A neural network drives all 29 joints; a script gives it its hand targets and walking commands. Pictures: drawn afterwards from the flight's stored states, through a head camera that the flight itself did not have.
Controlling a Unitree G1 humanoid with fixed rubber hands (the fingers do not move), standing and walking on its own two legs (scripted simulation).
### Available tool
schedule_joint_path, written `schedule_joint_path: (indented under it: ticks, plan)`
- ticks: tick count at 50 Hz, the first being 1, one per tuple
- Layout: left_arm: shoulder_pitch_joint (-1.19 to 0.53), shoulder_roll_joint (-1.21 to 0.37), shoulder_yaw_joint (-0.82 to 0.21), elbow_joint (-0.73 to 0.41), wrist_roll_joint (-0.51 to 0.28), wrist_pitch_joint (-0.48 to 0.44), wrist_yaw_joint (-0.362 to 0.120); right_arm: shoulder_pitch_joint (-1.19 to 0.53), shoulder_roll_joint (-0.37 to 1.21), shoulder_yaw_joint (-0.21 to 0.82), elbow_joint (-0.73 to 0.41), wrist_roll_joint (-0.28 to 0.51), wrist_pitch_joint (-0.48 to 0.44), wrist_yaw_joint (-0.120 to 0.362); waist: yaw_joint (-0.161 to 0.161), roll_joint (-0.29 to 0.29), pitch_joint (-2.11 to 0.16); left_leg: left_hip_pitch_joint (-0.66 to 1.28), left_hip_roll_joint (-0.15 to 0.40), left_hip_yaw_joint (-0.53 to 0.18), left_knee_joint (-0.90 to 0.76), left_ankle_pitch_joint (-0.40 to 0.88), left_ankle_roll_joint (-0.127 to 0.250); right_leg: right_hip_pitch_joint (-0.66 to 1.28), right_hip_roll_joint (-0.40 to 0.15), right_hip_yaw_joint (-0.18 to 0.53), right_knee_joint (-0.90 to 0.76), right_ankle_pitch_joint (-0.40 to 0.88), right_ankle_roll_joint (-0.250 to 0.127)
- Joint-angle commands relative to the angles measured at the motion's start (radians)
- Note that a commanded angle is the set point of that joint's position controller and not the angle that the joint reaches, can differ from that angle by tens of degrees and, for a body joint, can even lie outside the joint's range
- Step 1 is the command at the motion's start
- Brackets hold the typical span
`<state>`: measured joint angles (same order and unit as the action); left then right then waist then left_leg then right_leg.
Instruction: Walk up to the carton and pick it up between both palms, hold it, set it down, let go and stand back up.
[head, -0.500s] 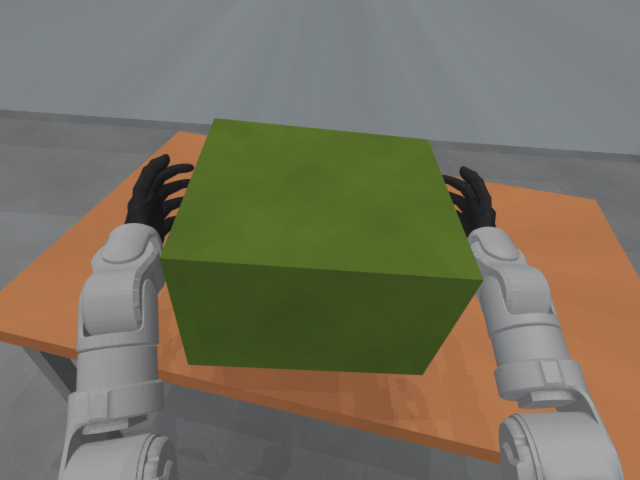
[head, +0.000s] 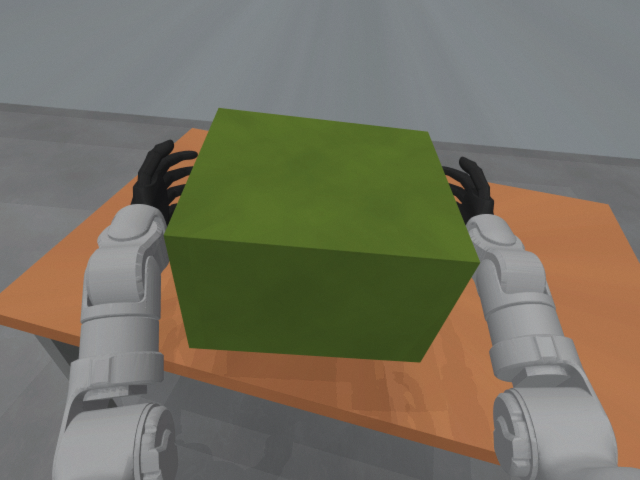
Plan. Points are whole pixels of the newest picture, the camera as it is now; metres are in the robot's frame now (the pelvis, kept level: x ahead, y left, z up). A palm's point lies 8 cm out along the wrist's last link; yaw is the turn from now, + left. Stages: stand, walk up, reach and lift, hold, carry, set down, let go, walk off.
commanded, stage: hold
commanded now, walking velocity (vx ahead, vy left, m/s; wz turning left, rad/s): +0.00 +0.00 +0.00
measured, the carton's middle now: (317, 232) +0.39 +0.00 +0.14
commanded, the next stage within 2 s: none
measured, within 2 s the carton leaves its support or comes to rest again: neither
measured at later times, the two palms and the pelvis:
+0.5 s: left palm (154, 218) +0.36 +0.19 +0.19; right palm (478, 235) +0.35 -0.20 +0.17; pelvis +0.00 +0.01 +0.00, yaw +0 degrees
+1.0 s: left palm (157, 212) +0.36 +0.19 +0.19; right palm (477, 222) +0.37 -0.20 +0.18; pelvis +0.01 +0.00 +0.00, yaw +1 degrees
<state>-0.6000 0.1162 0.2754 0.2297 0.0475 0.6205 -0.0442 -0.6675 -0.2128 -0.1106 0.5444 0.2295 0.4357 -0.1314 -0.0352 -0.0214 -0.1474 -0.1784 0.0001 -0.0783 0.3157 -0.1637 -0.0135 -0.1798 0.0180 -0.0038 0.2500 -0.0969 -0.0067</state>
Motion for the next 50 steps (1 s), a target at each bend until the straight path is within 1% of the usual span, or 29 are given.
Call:
schedule_joint_path:
  ticks: [1, 2, 3, 5, 9, 10, 12, 13, 14, 15, 16, 17, 21, 23, 26, 28, 29, 30, 32, 34, 37, 38, 39, 40, 42, 45, 46, 48, 50]
  plan:
    - [-0.624, -0.59, -0.522, -0.203, -0.096, -0.038, -0.108, -0.747, 0.612, 0.412, -0.381, 0.13, -0.062, 0.14, -0.03, 0.035, -0.368, 0.085, -0.062, 0.046, -0.02, 0.233, -0.016, 0.279, 0.041, -0.012, 0.015, 0.223, 0.017]
    - [-0.609, -0.579, -0.509, -0.174, -0.093, -0.031, -0.116, -0.759, 0.608, 0.415, -0.403, 0.13, -0.061, 0.135, -0.03, 0.017, -0.347, 0.069, -0.065, 0.047, -0.025, 0.216, -0.011, 0.281, 0.038, -0.01, 0.011, 0.225, 0.021]
    - [-0.618, -0.578, -0.508, -0.208, -0.088, -0.034, -0.12, -0.727, 0.618, 0.415, -0.391, 0.135, -0.055, 0.129, -0.035, 0.032, -0.347, 0.07, -0.068, 0.049, -0.023, 0.231, -0.015, 0.292, 0.035, -0.009, 0.02, 0.252, 0.026]
    - [-0.589, -0.576, -0.5, -0.211, -0.083, -0.028, -0.126, -0.745, 0.627, 0.441, -0.44, 0.153, -0.056, 0.121, -0.02, 0.016, -0.339, 0.061, -0.068, 0.048, -0.014, 0.258, -0.013, 0.328, 0.039, -0.01, 0.03, 0.296, 0.029]
    - [-0.543, -0.566, -0.555, -0.355, -0.102, -0.028, -0.126, -0.647, 0.622, 0.486, -0.543, 0.198, -0.043, 0.099, -0.061, 0.042, -0.4, 0.149, -0.076, 0.036, 0.026, 0.419, -0.04, 0.377, 0.045, -0.014, 0.061, 0.478, 0.044]
    - [-0.582, -0.537, -0.547, -0.352, -0.102, -0.027, -0.127, -0.678, 0.603, 0.475, -0.554, 0.191, -0.039, 0.098, -0.053, 0.054, -0.372, 0.124, -0.08, 0.042, 0.021, 0.378, -0.045, 0.344, 0.04, -0.016, 0.058, 0.451, 0.049]
    - [-0.573, -0.541, -0.54, -0.346, -0.098, -0.02, -0.127, -0.7, 0.611, 0.477, -0.587, 0.18, -0.038, 0.1, -0.034, 0.031, -0.349, 0.104, -0.076, 0.039, 0.007, 0.345, -0.035, 0.343, 0.039, -0.019, 0.053, 0.421, 0.047]
    - [-0.577, -0.533, -0.532, -0.331, -0.098, -0.02, -0.128, -0.686, 0.598, 0.464, -0.564, 0.167, -0.033, 0.101, -0.042, 0.018, -0.33, 0.098, -0.075, 0.04, -0.004, 0.312, -0.033, 0.331, 0.039, -0.018, 0.045, 0.384, 0.046]
    - [-0.551, -0.543, -0.541, -0.339, -0.097, -0.017, -0.127, -0.693, 0.605, 0.477, -0.593, 0.174, -0.04, 0.103, -0.03, 0.012, -0.351, 0.11, -0.07, 0.04, 0.004, 0.335, -0.032, 0.336, 0.041, -0.02, 0.046, 0.393, 0.04]
    - [-0.574, -0.528, -0.528, -0.302, -0.085, -0.015, -0.127, -0.698, 0.583, 0.452, -0.555, 0.159, -0.034, 0.109, -0.033, 0.033, -0.297, 0.093, -0.071, 0.043, -0.011, 0.277, -0.035, 0.302, 0.037, -0.021, 0.033, 0.315, 0.034]
    - [-0.558, -0.541, -0.53, -0.305, -0.08, -0.013, -0.125, -0.705, 0.602, 0.468, -0.567, 0.164, -0.038, 0.114, -0.017, 0.036, -0.296, 0.086, -0.069, 0.045, -0.014, 0.276, -0.031, 0.304, 0.038, -0.017, 0.028, 0.294, 0.029]
    - [-0.557, -0.563, -0.565, -0.355, -0.099, -0.019, -0.122, -0.689, 0.6, 0.476, -0.595, 0.171, -0.043, 0.115, -0.033, 0.043, -0.34, 0.119, -0.062, 0.042, -0.002, 0.329, -0.039, 0.299, 0.047, -0.021, 0.038, 0.315, 0.024]
    - [-0.59, -0.568, -0.574, -0.358, -0.117, -0.021, -0.102, -0.73, 0.586, 0.475, -0.605, 0.17, -0.047, 0.13, -0.014, 0.046, -0.385, 0.145, -0.058, 0.046, 0.009, 0.338, -0.039, 0.264, 0.054, -0.023, 0.034, 0.269, 0.021]
    - [-0.61, -0.57, -0.575, -0.343, -0.122, -0.024, -0.093, -0.716, 0.581, 0.459, -0.56, 0.166, -0.039, 0.14, -0.015, 0.054, -0.382, 0.14, -0.055, 0.047, -0.01, 0.288, -0.037, 0.237, 0.052, -0.018, 0.02, 0.207, 0.017]
    - [-0.582, -0.567, -0.538, -0.233, -0.091, -0.007, -0.101, -0.726, 0.563, 0.42, -0.476, 0.129, -0.038, 0.152, -0.021, 0.029, -0.299, 0.108, -0.047, 0.052, -0.035, 0.188, -0.019, 0.211, 0.042, -0.013, -0.001, 0.126, 0.003]
    - [-0.559, -0.581, -0.517, -0.187, -0.08, 0.001, -0.112, -0.756, 0.579, 0.416, -0.477, 0.115, -0.044, 0.154, -0.006, 0.005, -0.3, 0.065, -0.048, 0.055, -0.049, 0.135, -0.003, 0.237, 0.039, -0.008, -0.009, 0.102, 0.003]
    - [-0.593, -0.576, -0.496, -0.164, -0.068, -0.002, -0.115, -0.756, 0.575, 0.395, -0.414, 0.098, -0.038, 0.158, -0.008, 0.003, -0.274, 0.047, -0.046, 0.055, -0.067, 0.083, -0.001, 0.226, 0.036, -0.008, -0.01, 0.053, 0.004]
    - [-0.599, -0.601, -0.516, -0.184, -0.089, -0.009, -0.118, -0.786, 0.602, 0.406, -0.47, 0.101, -0.057, 0.16, -0.004, -0.007, -0.332, 0.044, -0.047, 0.053, -0.056, 0.101, 0.003, 0.24, 0.038, -0.01, 0.0, 0.077, 0.006]
    - [-0.633, -0.605, -0.533, -0.193, -0.098, -0.024, -0.105, -0.796, 0.596, 0.402, -0.441, 0.112, -0.06, 0.167, -0.007, 0.036, -0.338, 0.054, -0.047, 0.052, -0.047, 0.123, -0.007, 0.216, 0.041, -0.01, 0.001, 0.065, -0.002]
    - [-0.673, -0.619, -0.531, -0.152, -0.097, -0.031, -0.093, -0.832, 0.599, 0.379, -0.396, 0.101, -0.069, 0.181, -0.001, 0.046, -0.316, 0.043, -0.041, 0.048, -0.059, 0.072, -0.003, 0.169, 0.044, -0.017, -0.007, -0.012, -0.007]
    - [-0.688, -0.619, -0.535, -0.142, -0.101, -0.041, -0.084, -0.832, 0.607, 0.378, -0.365, 0.093, -0.08, 0.186, -0.005, 0.036, -0.349, 0.073, -0.039, 0.046, -0.048, 0.103, -0.003, 0.162, 0.045, -0.018, -0.002, 0.016, -0.006]
    - [-0.674, -0.622, -0.535, -0.147, -0.108, -0.042, -0.087, -0.84, 0.624, 0.396, -0.395, 0.103, -0.083, 0.181, -0.002, 0.02, -0.38, 0.076, -0.047, 0.049, -0.031, 0.139, 0.002, 0.193, 0.045, -0.012, 0.002, 0.072, 0.001]
    - [-0.695, -0.614, -0.542, -0.18, -0.108, -0.052, -0.086, -0.79, 0.624, 0.39, -0.336, 0.106, -0.071, 0.177, -0.025, 0.035, -0.361, 0.089, -0.046, 0.045, -0.031, 0.168, -0.009, 0.195, 0.046, -0.014, 0.012, 0.1, 0.004]
    - [-0.642, -0.632, -0.552, -0.175, -0.112, -0.041, -0.089, -0.804, 0.622, 0.408, -0.405, 0.124, -0.082, 0.172, -0.019, 0.037, -0.388, 0.112, -0.049, 0.044, -0.019, 0.209, -0.012, 0.219, 0.049, -0.014, 0.01, 0.143, 0.004]
    - [-0.694, -0.614, -0.564, -0.228, -0.132, -0.054, -0.088, -0.827, 0.625, 0.412, -0.429, 0.137, -0.083, 0.163, -0.021, 0.045, -0.423, 0.113, -0.058, 0.046, -0.003, 0.253, -0.021, 0.224, 0.048, -0.02, 0.022, 0.195, 0.016]
    - [-0.615, -0.598, -0.561, -0.263, -0.12, -0.048, -0.09, -0.746, 0.612, 0.443, -0.453, 0.149, -0.075, 0.146, -0.033, 0.028, -0.433, 0.145, -0.063, 0.042, 0.017, 0.349, -0.027, 0.28, 0.052, -0.017, 0.036, 0.323, 0.025]
    - [-0.632, -0.579, -0.548, -0.26, -0.12, -0.048, -0.098, -0.768, 0.619, 0.444, -0.478, 0.149, -0.073, 0.137, -0.03, 0.015, -0.429, 0.12, -0.07, 0.043, 0.017, 0.334, -0.021, 0.297, 0.045, -0.015, 0.037, 0.35, 0.036]
    - [-0.591, -0.575, -0.547, -0.265, -0.114, -0.038, -0.106, -0.749, 0.602, 0.447, -0.513, 0.163, -0.067, 0.126, -0.038, 0.039, -0.401, 0.106, -0.072, 0.043, 0.008, 0.325, -0.028, 0.314, 0.042, -0.011, 0.042, 0.374, 0.035]
    - [-0.554, -0.556, -0.533, -0.281, -0.105, -0.031, -0.117, -0.711, 0.611, 0.46, -0.529, 0.162, -0.058, 0.114, -0.042, 0.001, -0.393, 0.101, -0.074, 0.045, 0.002, 0.315, -0.02, 0.338, 0.039, -0.012, 0.037, 0.388, 0.043]
